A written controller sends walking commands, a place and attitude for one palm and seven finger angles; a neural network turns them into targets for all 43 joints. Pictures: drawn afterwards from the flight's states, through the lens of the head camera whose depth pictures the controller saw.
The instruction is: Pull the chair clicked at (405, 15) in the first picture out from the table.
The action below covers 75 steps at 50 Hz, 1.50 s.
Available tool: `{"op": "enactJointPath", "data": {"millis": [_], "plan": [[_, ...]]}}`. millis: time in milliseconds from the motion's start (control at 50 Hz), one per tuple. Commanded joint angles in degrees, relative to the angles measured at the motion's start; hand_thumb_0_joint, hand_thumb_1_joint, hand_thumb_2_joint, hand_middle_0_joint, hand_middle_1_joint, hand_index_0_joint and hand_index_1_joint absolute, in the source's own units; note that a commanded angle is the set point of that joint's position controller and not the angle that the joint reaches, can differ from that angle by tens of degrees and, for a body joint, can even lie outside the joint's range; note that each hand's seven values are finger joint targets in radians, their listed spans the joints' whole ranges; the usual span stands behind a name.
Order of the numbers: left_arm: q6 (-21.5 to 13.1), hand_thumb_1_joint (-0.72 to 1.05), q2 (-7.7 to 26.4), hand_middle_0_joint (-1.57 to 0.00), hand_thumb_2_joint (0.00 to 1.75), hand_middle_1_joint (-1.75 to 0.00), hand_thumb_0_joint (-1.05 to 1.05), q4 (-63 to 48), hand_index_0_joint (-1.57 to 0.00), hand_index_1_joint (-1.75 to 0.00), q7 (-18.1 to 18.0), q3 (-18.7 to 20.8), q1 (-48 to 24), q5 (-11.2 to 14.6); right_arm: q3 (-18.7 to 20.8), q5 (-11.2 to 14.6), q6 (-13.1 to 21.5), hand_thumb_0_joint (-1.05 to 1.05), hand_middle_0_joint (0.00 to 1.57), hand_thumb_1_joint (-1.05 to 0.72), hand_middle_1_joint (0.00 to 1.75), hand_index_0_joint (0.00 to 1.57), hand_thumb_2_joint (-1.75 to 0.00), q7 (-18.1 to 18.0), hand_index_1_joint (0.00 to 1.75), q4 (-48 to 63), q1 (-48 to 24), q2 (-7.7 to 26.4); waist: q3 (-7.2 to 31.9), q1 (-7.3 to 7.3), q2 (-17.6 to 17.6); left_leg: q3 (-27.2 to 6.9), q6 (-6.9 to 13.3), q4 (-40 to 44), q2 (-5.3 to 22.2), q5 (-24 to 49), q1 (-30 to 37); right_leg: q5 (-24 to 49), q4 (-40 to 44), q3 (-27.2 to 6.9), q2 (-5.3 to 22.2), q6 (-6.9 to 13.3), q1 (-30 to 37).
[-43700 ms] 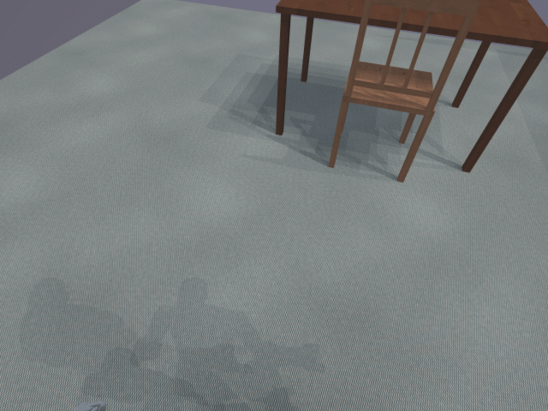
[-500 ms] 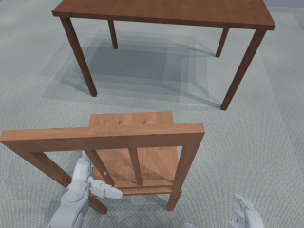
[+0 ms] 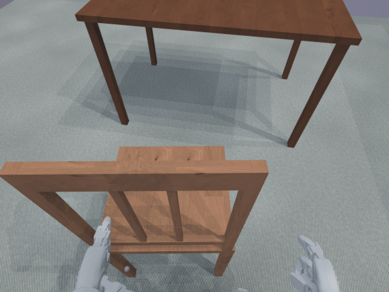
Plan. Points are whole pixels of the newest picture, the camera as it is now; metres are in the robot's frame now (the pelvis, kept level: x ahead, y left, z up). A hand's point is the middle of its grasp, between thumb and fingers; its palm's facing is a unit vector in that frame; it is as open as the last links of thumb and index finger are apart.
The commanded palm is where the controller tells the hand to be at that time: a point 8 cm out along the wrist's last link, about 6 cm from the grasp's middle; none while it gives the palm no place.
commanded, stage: draw the fingers out of the gap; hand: left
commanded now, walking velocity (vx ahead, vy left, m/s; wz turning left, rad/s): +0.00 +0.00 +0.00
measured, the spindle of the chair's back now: (131, 218) +0.28 +0.15 -0.04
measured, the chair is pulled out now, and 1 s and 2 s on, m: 0.64 0.64 0.64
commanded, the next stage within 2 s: draw the hand back to the body in 0.28 s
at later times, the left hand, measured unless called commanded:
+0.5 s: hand out of the picture +0.14 +0.15 -0.01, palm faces +0.12 -0.99 -0.07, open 17.5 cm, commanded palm +0.11 +0.20 +0.02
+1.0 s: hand (67, 269) +0.16 +0.20 +0.08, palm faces +0.15 -0.95 -0.27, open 17.0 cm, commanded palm +0.12 +0.25 +0.11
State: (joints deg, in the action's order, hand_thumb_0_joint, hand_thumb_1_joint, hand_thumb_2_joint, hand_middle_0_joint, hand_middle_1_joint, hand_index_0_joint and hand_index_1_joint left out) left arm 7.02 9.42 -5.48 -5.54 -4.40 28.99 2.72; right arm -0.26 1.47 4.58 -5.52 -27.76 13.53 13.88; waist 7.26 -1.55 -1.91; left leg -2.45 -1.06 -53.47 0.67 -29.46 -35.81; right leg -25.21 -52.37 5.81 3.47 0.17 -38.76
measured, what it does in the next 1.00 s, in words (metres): stands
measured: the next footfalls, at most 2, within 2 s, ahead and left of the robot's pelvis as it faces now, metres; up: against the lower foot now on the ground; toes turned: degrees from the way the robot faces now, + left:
none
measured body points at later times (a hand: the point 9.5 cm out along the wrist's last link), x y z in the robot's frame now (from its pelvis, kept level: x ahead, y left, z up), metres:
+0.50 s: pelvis -0.01 +0.00 -0.02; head +0.03 +0.01 +0.43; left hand +0.13 +0.20 +0.00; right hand +0.17 -0.24 -0.08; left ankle -0.03 +0.13 -0.69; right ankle +0.01 -0.12 -0.69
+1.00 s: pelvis -0.01 +0.01 +0.00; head +0.02 +0.00 +0.45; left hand +0.14 +0.25 +0.10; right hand +0.18 -0.22 -0.08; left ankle -0.03 +0.13 -0.69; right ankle +0.00 -0.12 -0.69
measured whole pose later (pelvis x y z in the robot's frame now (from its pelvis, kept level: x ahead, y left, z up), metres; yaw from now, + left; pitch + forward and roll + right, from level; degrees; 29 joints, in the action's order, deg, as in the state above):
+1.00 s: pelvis -0.01 +0.01 +0.00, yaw +0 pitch +9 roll -2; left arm -7.9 16.5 -25.7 -1.8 6.1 42.2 6.8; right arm 0.8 3.4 4.2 -6.2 -29.3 12.8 11.1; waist 6.8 1.2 -3.0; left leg -3.1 -0.8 -54.1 1.0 -29.8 -33.1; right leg -24.7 -51.3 6.4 3.1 -0.2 -35.1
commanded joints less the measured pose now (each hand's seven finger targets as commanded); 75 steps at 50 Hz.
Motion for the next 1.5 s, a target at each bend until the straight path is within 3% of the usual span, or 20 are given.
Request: {"op": "enactJointPath", "data": {"millis": [0, 80, 160, 280, 380, 400, 460, 520, 580, 600, 700, 780, 880, 900, 920, 980, 1020, 1080, 1280, 1480], "plan": [[-3.2, -0.55, 4.5, 0.0, 0.2, 0.0, 0.0, -13.2, 0.0, 0.0, -0.5, 3.2, 2.7, -0.4, 2.9, 0.3, 2.8, 0.0, 0.2, -0.9, 0.3, 0.2, -0.9, -1.0, 0.3, 9.6, -2.9, 6.6, 8.7, -0.86, 2.7, 1.1, 2.1, 5.7, -1.3, 18.1, 0.3, 16.0, 6.2, -0.9, -0.4, 0.6, 9.4], [-3.0, -0.55, 4.3, 0.0, 0.2, 0.0, 0.0, -16.3, 0.0, 0.0, -0.3, 2.3, 6.0, -0.7, 3.0, 0.3, 2.8, 0.0, 0.2, -0.9, 0.3, 0.2, -0.9, -1.1, 0.3, 10.5, -3.4, 6.2, 9.1, -0.37, 0.9, 0.7, 2.1, 5.3, -1.3, 18.0, -0.1, 15.0, 5.7, -0.7, -0.5, 0.8, 8.9], [-2.7, -0.55, 3.0, 0.0, 0.2, 0.0, 0.0, -17.5, 0.0, 0.0, -0.1, 0.6, 7.8, -0.8, 2.8, 0.4, 2.6, 0.0, 0.2, -0.9, 0.3, 0.2, -0.9, -1.2, 0.3, 11.4, -3.4, 6.0, 7.6, -0.97, 2.7, 0.6, 2.2, 4.8, -1.4, 15.2, -1.5, 11.8, 5.5, -0.6, -0.6, 0.4, 6.9], [-3.0, -0.55, 4.5, 0.0, 0.2, 0.0, 0.0, -19.9, 0.0, 0.0, -0.2, 2.1, 14.2, -1.2, 3.2, 0.5, 2.4, 0.0, 0.2, -0.9, 0.3, 0.2, -0.9, -1.6, 0.3, 12.3, -4.0, 5.4, 8.2, 0.37, 1.8, 0.6, 2.3, 4.3, -1.5, 14.2, -3.3, 9.6, 5.2, -0.9, -0.7, 0.9, 6.8], [-3.9, -0.55, 4.8, 0.0, 0.2, 0.0, 0.0, -21.3, 0.0, 0.0, 0.2, 2.3, 16.7, -1.1, 3.6, 0.6, 2.3, 0.0, 0.2, -0.9, 0.3, 0.2, -0.9, -1.9, 0.3, 12.3, -4.0, 5.2, 7.8, 0.16, 2.1, 0.4, 2.5, 3.4, -1.5, 13.5, -4.3, 8.9, 4.9, -1.0, -0.9, 0.9, 5.7], [-11.4, -0.55, -0.1, 0.0, 0.2, 0.0, 0.0, -30.1, 0.0, 0.0, 1.0, 1.5, 11.6, 4.5, 3.4, 0.6, 3.9, 0.0, 0.2, -0.9, 0.3, 0.2, -0.9, -1.9, 0.3, 11.9, -3.4, 4.6, 6.9, -0.51, 2.5, 0.1, 2.0, 1.4, -2.0, 14.5, -4.6, 10.0, 3.4, 0.2, -1.5, 0.9, 2.7], [-20.7, -0.55, 3.1, 0.0, 0.2, 0.0, 0.0, -28.7, 0.0, 0.0, 2.0, 4.4, 14.1, 5.5, 4.0, 0.7, 5.8, 0.0, 0.2, -0.9, 0.3, 0.2, -0.9, -1.2, 0.3, 9.3, -3.2, 4.6, 9.5, 0.76, -1.8, 0.0, 1.4, 0.7, -1.9, 15.7, -3.8, 9.4, 1.0, 0.1, -1.6, 1.2, 1.5], [-28.6, -0.55, 1.9, 0.0, 0.2, 0.0, 0.0, -26.2, 0.0, 0.0, 4.0, 3.8, 14.1, 6.1, 4.3, 0.7, 6.7, 0.0, 0.2, -0.9, 0.3, 0.2, -0.9, 0.1, 0.3, 7.6, -4.8, 4.2, 7.6, 0.61, -0.5, -0.2, 1.0, -0.9, -1.6, 14.2, -6.6, 7.6, -1.0, 0.0, -1.8, 1.2, -1.5], [-36.5, -0.55, 4.8, 0.0, 0.2, 0.0, 0.0, -22.3, 0.0, 0.0, 8.0, 7.1, 14.6, 6.8, 5.1, 0.7, 6.7, 0.0, 0.2, -0.9, 0.3, 0.2, -0.9, 1.7, 0.3, 6.1, -7.0, 3.9, 7.7, 1.44, 1.5, -0.1, 1.0, -3.6, -1.2, 12.0, -11.7, 6.1, -2.9, -1.7, -1.6, 1.4, -2.0], [-36.8, -0.55, 5.0, 0.0, 0.2, 0.0, 0.0, -21.0, 0.0, 0.0, 9.3, 8.4, 17.2, 7.3, 5.3, 1.0, 6.2, 0.0, 0.2, -0.9, 0.3, 0.2, -0.9, 2.0, 0.3, 7.1, -7.3, 4.0, 8.9, 2.06, 1.4, 0.4, 1.0, -3.0, -1.3, 11.1, -11.6, 5.4, -2.6, -2.0, -1.4, 1.3, -0.5], [-28.6, -0.55, 7.1, 0.0, 0.2, 0.0, 0.0, -28.9, 0.0, 0.0, 11.0, 12.2, 17.2, 10.9, 4.8, 2.6, 3.4, 0.0, 0.2, -0.9, 0.3, 0.2, -0.9, 1.0, 0.3, 10.9, -7.8, 4.1, 11.4, 2.19, 1.3, 0.8, 1.8, 1.0, -1.4, 9.8, -7.5, 4.5, 2.1, -2.6, -1.0, 0.7, 6.7], [-27.9, -0.55, 9.1, 0.0, 0.2, 0.0, 0.0, -32.7, 0.0, 0.0, 9.5, 15.2, 14.7, 12.4, 4.6, 2.6, 3.9, 0.0, 0.2, -0.9, 0.3, 0.2, -0.9, -0.2, 0.3, 9.1, -6.3, 3.6, 10.9, 1.33, 1.8, 0.1, 1.9, 2.2, -1.1, 13.9, -4.5, 9.8, 3.9, -2.0, -1.4, 0.6, 8.4], [-27.5, -0.37, 9.0, -0.02, 0.29, -0.04, 0.0, -29.2, -0.02, -0.04, 11.8, 15.7, 14.8, 13.0, 4.4, 2.8, 5.8, 0.0, 0.2, -0.9, 0.3, 0.2, -0.9, -0.1, 0.3, 7.2, -6.7, 4.4, 7.6, 0.93, 0.8, -0.4, 1.8, 5.1, -0.9, 15.1, -0.7, 11.2, 6.6, -1.0, -1.3, 0.4, 9.2], [-19.7, -0.33, 19.8, -0.03, 0.31, -0.05, 0.0, -27.8, -0.03, -0.05, 4.0, 19.7, 19.5, 3.2, 4.1, 2.1, 3.5, 0.0, 0.2, -0.9, 0.3, 0.2, -0.9, -1.0, 0.3, 8.5, -5.7, 4.0, 10.4, 5.04, -2.6, -0.3, 1.3, 9.2, 1.4, 17.0, 2.5, 11.9, 8.3, -2.5, 1.0, 1.9, 15.9], [-16.6, -0.3, 13.1, -0.04, 0.32, -0.05, 0.0, -33.9, -0.04, -0.05, 1.5, 14.6, 18.6, 2.3, 3.0, 1.9, 3.1, 0.0, 0.2, -0.9, 0.3, 0.2, -0.9, -1.1, 0.3, 10.4, -5.7, 3.1, 7.7, 3.05, -3.9, -0.3, 1.1, 10.4, 0.9, 18.2, 4.1, 13.7, 9.4, -1.2, 1.3, 1.6, 16.4], [-10.8, -0.19, 13.9, -0.05, 0.37, -0.08, 0.0, -31.8, -0.05, -0.08, -2.8, 15.8, 16.3, 1.1, 2.6, 1.6, 1.0, 0.0, 0.2, -0.9, 0.3, 0.2, -0.9, -1.9, 0.3, 8.6, -6.9, 3.4, 3.2, 2.95, -0.7, -0.6, 1.3, 13.3, 1.3, 18.9, 6.9, 14.4, 12.7, -0.4, 0.7, 1.6, 18.6], [-9.8, -0.12, 14.8, -0.06, 0.41, -0.09, 0.0, -34.1, -0.06, -0.09, -4.2, 15.9, 13.7, 0.6, 1.9, 1.3, 1.1, 0.0, 0.2, -0.9, 0.3, 0.2, -0.9, -2.2, 0.3, 8.3, -7.0, 3.5, 2.0, 2.8, -2.6, -0.5, 1.3, 15.7, 1.2, 19.2, 10.4, 14.5, 14.5, -0.2, 0.8, 1.3, 20.2], [-8.8, -0.01, 17.2, -0.07, 0.46, -0.11, 0.0, -33.5, -0.07, -0.11, -5.7, 18.3, 9.5, 0.4, 1.4, 1.2, 1.9, 0.0, 0.2, -0.9, 0.3, 0.2, -0.9, -2.4, 0.3, 7.0, -8.0, 3.9, -0.9, 3.05, -1.2, -1.0, 1.3, 18.9, 1.2, 18.7, 12.9, 13.9, 18.1, -0.2, 0.7, 1.4, 23.0], [-9.9, 0.36, 17.8, -0.13, 0.64, -0.19, 0.0, -30.7, -0.13, -0.19, -5.8, 22.9, 3.7, 0.5, 1.2, 0.5, 3.9, 0.0, 0.2, -0.9, 0.3, 0.2, -0.9, -0.9, 0.3, 3.1, -9.7, 4.2, -5.3, 3.89, -2.5, -0.6, 1.1, 26.1, 1.2, 23.3, 20.5, 19.0, 24.1, -0.4, 0.3, 1.4, 29.5], [-12.0, 0.72, 21.5, -0.18, 0.81, -0.26, 0.0, -32.5, -0.18, -0.26, -5.5, 29.9, -2.2, 1.2, 1.8, 0.2, 4.5, 0.0, 0.2, -0.9, 0.3, 0.2, -0.9, 0.1, 0.3, 1.4, -10.3, 4.5, -2.4, 4.29, -1.8, 0.7, 1.5, 28.3, 1.4, 30.2, 26.1, 27.1, 26.5, -1.0, 0.2, 1.0, 34.4]]}}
